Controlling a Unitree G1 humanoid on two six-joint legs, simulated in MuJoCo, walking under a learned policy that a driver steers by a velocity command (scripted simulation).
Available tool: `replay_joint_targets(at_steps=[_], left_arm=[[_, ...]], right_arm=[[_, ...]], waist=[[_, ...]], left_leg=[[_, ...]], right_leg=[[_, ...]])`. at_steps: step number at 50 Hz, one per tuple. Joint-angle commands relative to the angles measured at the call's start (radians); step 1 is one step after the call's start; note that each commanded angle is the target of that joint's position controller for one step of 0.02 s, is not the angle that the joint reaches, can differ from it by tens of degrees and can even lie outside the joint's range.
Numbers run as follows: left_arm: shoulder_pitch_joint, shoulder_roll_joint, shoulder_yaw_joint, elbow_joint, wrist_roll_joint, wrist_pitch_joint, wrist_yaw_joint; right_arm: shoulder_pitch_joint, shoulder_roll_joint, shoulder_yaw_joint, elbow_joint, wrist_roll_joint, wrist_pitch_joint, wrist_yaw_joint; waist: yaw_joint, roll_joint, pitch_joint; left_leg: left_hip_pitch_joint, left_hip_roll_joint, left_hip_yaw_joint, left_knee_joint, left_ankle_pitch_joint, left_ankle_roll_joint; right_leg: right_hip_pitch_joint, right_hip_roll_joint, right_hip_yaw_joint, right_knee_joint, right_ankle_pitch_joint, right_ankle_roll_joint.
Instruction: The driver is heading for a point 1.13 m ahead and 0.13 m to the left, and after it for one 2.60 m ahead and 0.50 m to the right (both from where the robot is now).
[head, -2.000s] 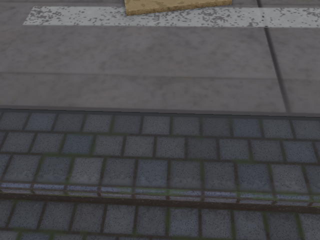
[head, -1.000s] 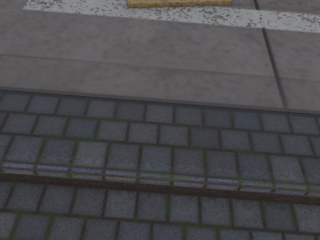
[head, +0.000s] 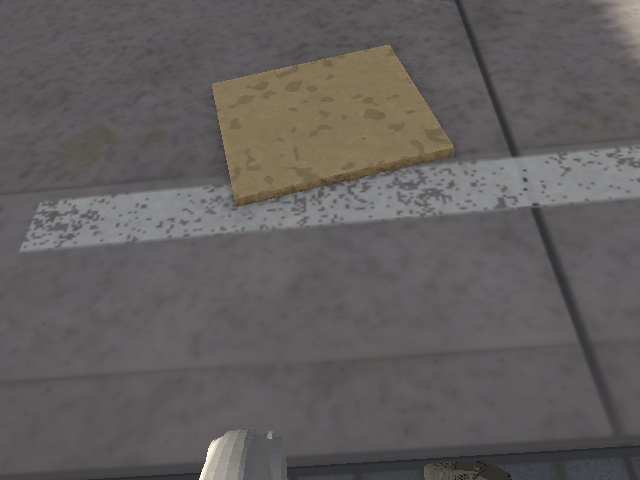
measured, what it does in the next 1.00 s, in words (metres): climbs: left foot 0.15 m higher, then right foot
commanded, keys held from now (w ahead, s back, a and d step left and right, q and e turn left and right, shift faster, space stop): w+e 0.10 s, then w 0.06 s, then w+q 0.84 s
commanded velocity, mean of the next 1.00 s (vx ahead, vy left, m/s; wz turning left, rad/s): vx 0.50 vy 0.00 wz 0.18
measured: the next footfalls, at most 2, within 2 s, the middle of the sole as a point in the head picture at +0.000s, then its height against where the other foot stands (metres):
left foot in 0.16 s outside the picture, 0.15 m higher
right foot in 0.64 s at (467, 450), level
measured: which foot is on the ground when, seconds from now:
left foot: up 0.00-0.14, down 0.16-0.66, up 0.68-1.00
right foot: down 0.00-0.18, up 0.20-0.62, down 0.64-1.00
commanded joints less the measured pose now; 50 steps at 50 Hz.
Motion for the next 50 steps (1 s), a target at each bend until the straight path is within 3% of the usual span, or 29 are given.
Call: replay_joint_targets(at_steps=[1, 4, 5, 6, 7, 8, 9, 10, 11, 12, 13, 15, 17, 18, 19, 21, 22, 24, 26, 29, 31, 32, 33, 34, 35, 37, 40, 45, 50], left_arm=[[0.167, 0.16, 0.048, -0.014, -0.017, 0.019, 0.051], [0.099, 0.162, 0.059, -0.032, -0.04, 0.009, 0.074], [0.033, 0.169, 0.055, -0.054, -0.027, 0.002, 0.066], [0.05, 0.194, 0.057, -0.048, -0.002, -0.009, 0.067], [0.003, 0.301, 0.08, -0.066, -0.006, -0.018, 0.061], [-0.113, 0.333, 0.094, -0.096, -0.007, -0.031, 0.057], [-0.046, 0.235, 0.083, -0.089, -0.005, -0.049, 0.039], [0.011, 0.111, 0.062, -0.086, 0.008, -0.064, 0.001], [-0.023, 0.14, 0.072, -0.091, 0.019, -0.083, -0.042], [-0.177, 0.132, 0.066, -0.18, -0.006, -0.087, -0.063], [-0.304, 0.118, 0.049, -0.259, -0.004, -0.083, -0.067], [-0.285, 0.073, 0.025, -0.295, -0.007, -0.065, -0.062], [-0.227, 0.047, 0.0, -0.3, -0.024, -0.06, -0.049], [-0.227, 0.072, -0.001, -0.305, -0.02, -0.06, -0.042], [-0.259, 0.109, -0.004, -0.331, 0.0, -0.062, -0.035], [-0.385, 0.157, 0.005, -0.365, 0.034, -0.077, -0.009], [-0.429, 0.167, 0.007, -0.379, 0.03, -0.078, 0.0], [-0.53, 0.183, 0.018, -0.388, -0.014, -0.083, 0.01], [-0.61, 0.195, 0.031, -0.397, -0.044, -0.081, 0.007], [-0.611, 0.238, 0.063, -0.385, -0.05, -0.091, 0.002], [-0.486, 0.288, 0.098, -0.341, -0.047, -0.105, 0.007], [-0.339, 0.323, 0.115, -0.318, -0.028, -0.114, 0.015], [-0.145, 0.405, 0.136, -0.292, -0.014, -0.109, 0.027], [-0.127, 0.429, 0.145, -0.287, 0.002, -0.098, 0.024], [-0.17, 0.335, 0.129, -0.297, 0.0, -0.1, 0.027], [-0.273, 0.267, 0.11, -0.305, -0.006, -0.098, 0.027], [-0.294, 0.234, 0.111, -0.27, -0.004, -0.097, 0.021], [-0.261, 0.305, 0.136, -0.216, 0.003, -0.099, 0.029], [-0.211, 0.372, 0.15, -0.18, -0.009, -0.088, 0.034]], right_arm=[[-0.394, 0.018, 0.023, -0.21, -0.007, -0.04, -0.011], [-0.373, -0.04, -0.006, -0.23, 0.02, -0.036, -0.012], [-0.277, -0.096, -0.039, -0.211, 0.025, -0.043, -0.013], [-0.209, -0.154, -0.078, -0.188, 0.017, -0.048, -0.021], [-0.023, -0.257, -0.118, -0.168, 0.033, -0.045, -0.021], [0.179, -0.336, -0.149, -0.124, 0.031, -0.036, -0.016], [0.359, -0.385, -0.169, -0.029, -0.018, -0.036, -0.006], [0.435, -0.388, -0.175, 0.05, -0.032, -0.011, -0.02], [0.392, -0.287, -0.164, 0.082, -0.009, 0.004, -0.048], [0.303, -0.158, -0.127, 0.131, 0.016, 0.007, -0.05], [0.246, -0.082, -0.107, 0.164, 0.013, 0.001, -0.041], [0.193, -0.011, -0.086, 0.218, -0.008, -0.015, -0.017], [0.205, -0.053, -0.097, 0.257, 0.01, -0.023, 0.007], [0.19, -0.081, -0.098, 0.251, 0.013, -0.023, 0.013], [0.146, -0.131, -0.105, 0.23, 0.025, -0.019, 0.009], [0.195, -0.19, -0.112, 0.221, 0.029, -0.037, -0.005], [0.229, -0.227, -0.125, 0.225, 0.039, -0.042, -0.014], [0.293, -0.288, -0.152, 0.22, 0.053, -0.042, -0.027], [0.363, -0.303, -0.162, 0.215, 0.056, -0.027, -0.038], [0.391, -0.307, -0.176, 0.199, 0.061, 0.008, -0.046], [0.373, -0.286, -0.176, 0.18, 0.042, 0.025, -0.049], [0.328, -0.257, -0.169, 0.147, 0.033, 0.021, -0.043], [0.304, -0.176, -0.148, 0.1, 0.007, 0.011, -0.042], [0.381, -0.148, -0.137, 0.054, 0.05, -0.007, -0.04], [0.354, -0.236, -0.162, 0.081, 0.06, -0.007, -0.044], [0.238, -0.261, -0.177, 0.06, 0.05, 0.006, -0.035], [0.211, -0.229, -0.182, 0.032, 0.053, 0.031, -0.027], [0.103, -0.218, -0.173, -0.023, 0.047, 0.047, -0.014], [-0.084, -0.212, -0.157, -0.079, 0.048, 0.041, 0.024]], waist=[[0.08, -0.131, 0.108], [0.002, -0.211, 0.053], [-0.078, -0.269, 0.018], [-0.128, -0.28, -0.125], [-0.231, -0.387, -0.148], [-0.317, -0.367, -0.234], [-0.286, -0.036, -0.411], [-0.241, 0.468, -0.452], [-0.22, 0.373, -0.306], [-0.148, 0.204, -0.07], [-0.095, 0.0, 0.05], [0.012, -0.077, 0.099], [0.061, -0.068, 0.118], [0.08, -0.061, 0.125], [0.094, -0.068, 0.134], [0.033, -0.026, 0.077], [0.007, 0.018, 0.05], [-0.064, 0.053, 0.052], [-0.113, 0.048, 0.075], [-0.12, 0.088, 0.085], [-0.061, 0.088, 0.036], [0.01, 0.065, -0.065], [0.073, -0.119, -0.226], [0.026, -0.457, -0.278], [0.03, -0.285, -0.182], [-0.008, -0.098, -0.038], [-0.047, -0.135, 0.052], [-0.05, -0.086, 0.104], [0.019, -0.064, 0.148]], left_leg=[[-0.085, -0.031, 0.103, -0.236, -0.119, -0.052], [0.26, -0.037, 0.118, -0.647, -0.265, -0.014], [0.527, -0.099, 0.164, -0.765, -0.292, 0.025], [0.78, -0.196, 0.215, -0.729, -0.307, 0.055], [0.862, -0.182, 0.094, -0.911, -0.358, 0.088], [1.066, -0.1, -0.106, -1.019, -0.369, 0.146], [1.422, 0.059, -0.464, -1.199, -0.484, 0.248], [1.606, 0.237, -1.053, -1.619, -0.455, 0.414], [1.486, 0.241, -1.16, -1.698, -0.471, 0.39], [1.272, 0.211, -0.942, -1.662, -0.518, 0.329], [1.085, 0.168, -0.713, -1.61, -0.518, 0.27], [0.914, 0.076, -0.447, -1.588, -0.411, 0.198], [0.913, 0.013, -0.283, -1.613, -0.256, 0.179], [0.895, -0.006, -0.247, -1.64, -0.227, 0.179], [0.831, -0.038, -0.193, -1.676, -0.205, 0.182], [0.784, -0.041, -0.192, -1.759, -0.063, 0.207], [0.804, -0.036, -0.191, -1.786, -0.034, 0.207], [0.928, -0.011, -0.21, -1.805, -0.034, 0.203], [1.092, 0.038, -0.272, -1.779, -0.098, 0.206], [1.206, 0.09, -0.365, -1.706, -0.192, 0.193], [1.196, 0.046, -0.368, -1.573, -0.132, 0.164], [1.09, -0.006, -0.328, -1.381, -0.106, 0.132], [0.888, -0.092, -0.212, -1.048, -0.342, 0.094], [0.54, -0.152, -0.145, -0.791, -0.526, 0.052], [0.457, -0.087, -0.2, -0.612, -0.456, 0.033], [0.505, -0.021, -0.18, -0.591, -0.271, 0.013], [0.576, 0.02, -0.16, -0.659, -0.199, -0.003], [0.525, 0.029, -0.164, -0.847, -0.096, -0.024], [0.593, 0.014, -0.062, -1.161, 0.03, 0.005]], right_leg=[[0.047, -0.232, 0.383, -0.368, 0.312, -0.077], [0.156, -0.259, 0.288, -0.468, 0.613, -0.112], [0.1, -0.217, 0.213, -0.422, 0.978, -0.1], [0.126, -0.199, 0.153, -0.337, 1.567, -0.087], [0.269, -0.237, 0.161, -0.173, 1.844, -0.086], [0.228, -0.237, 0.165, 0.055, 1.848, -0.075], [-0.006, -0.124, 0.127, 0.332, 1.469, -0.085], [-0.314, 0.11, 0.154, 0.729, 0.259, -0.018], [-0.453, 0.118, 0.214, 1.121, 0.134, 0.007], [-0.582, 0.072, 0.144, 1.26, 0.099, 0.006], [-0.603, 0.017, 0.087, 1.283, 0.113, -0.035], [-0.596, -0.054, 0.056, 1.339, 0.144, -0.085], [-0.665, -0.09, 0.035, 1.268, 0.203, -0.085], [-0.687, -0.118, 0.0, 1.182, 0.229, -0.067], [-0.626, -0.165, -0.057, 0.921, 0.3, -0.026], [-0.461, -0.163, -0.158, 0.693, 0.426, 0.048], [-0.384, -0.166, -0.162, 0.579, 0.445, 0.076], [-0.318, -0.15, -0.142, 0.296, 0.416, 0.117], [-0.336, -0.118, -0.129, 0.103, 0.36, 0.151], [-0.256, -0.1, -0.093, -0.088, 0.341, 0.15], [-0.074, -0.089, -0.103, -0.157, 0.253, 0.113], [0.157, -0.18, -0.027, -0.132, 0.249, 0.06], [0.442, -0.403, 0.181, -0.117, 0.253, 0.005], [0.634, -0.545, 0.609, -0.268, 0.002, -0.142], [0.541, -0.531, 0.618, -0.303, -0.092, -0.15], [0.303, -0.434, 0.299, -0.317, 0.103, -0.09], [0.149, -0.337, 0.061, -0.38, 0.289, -0.06], [0.139, -0.344, -0.1, -0.395, 0.503, -0.067], [0.191, -0.348, -0.209, -0.399, 0.508, -0.045]])
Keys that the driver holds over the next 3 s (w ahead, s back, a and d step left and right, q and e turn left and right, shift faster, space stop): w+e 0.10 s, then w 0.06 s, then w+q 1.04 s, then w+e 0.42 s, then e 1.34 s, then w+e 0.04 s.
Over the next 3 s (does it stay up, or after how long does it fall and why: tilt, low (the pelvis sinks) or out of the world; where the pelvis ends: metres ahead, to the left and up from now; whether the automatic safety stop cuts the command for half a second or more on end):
stays up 1.09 0.18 0.15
